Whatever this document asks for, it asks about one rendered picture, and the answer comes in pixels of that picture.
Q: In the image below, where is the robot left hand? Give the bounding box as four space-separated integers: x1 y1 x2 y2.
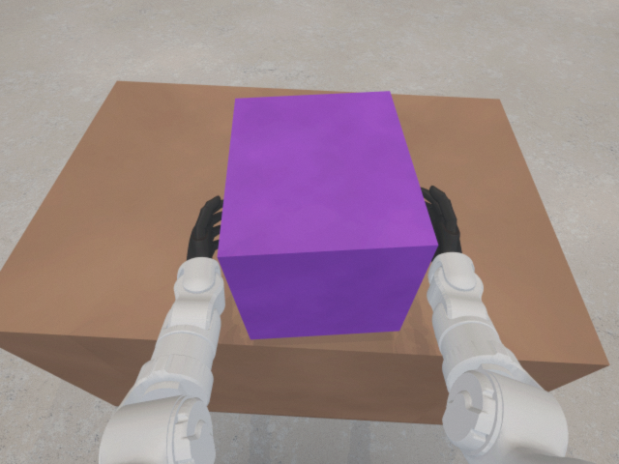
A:
187 196 223 261

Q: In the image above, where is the robot left forearm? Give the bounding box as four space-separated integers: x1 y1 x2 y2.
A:
99 257 225 464

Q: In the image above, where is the right robot upper arm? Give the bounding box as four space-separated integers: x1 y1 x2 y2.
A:
442 369 596 464

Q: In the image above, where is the robot right forearm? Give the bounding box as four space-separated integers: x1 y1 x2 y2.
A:
427 252 568 454

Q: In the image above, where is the carton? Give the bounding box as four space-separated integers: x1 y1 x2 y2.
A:
218 91 438 339

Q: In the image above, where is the left robot upper arm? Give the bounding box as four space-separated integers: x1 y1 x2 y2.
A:
100 394 216 464

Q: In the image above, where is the pedestal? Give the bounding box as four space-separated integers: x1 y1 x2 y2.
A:
0 81 610 425

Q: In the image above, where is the robot right hand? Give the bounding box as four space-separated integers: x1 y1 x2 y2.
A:
421 186 462 262

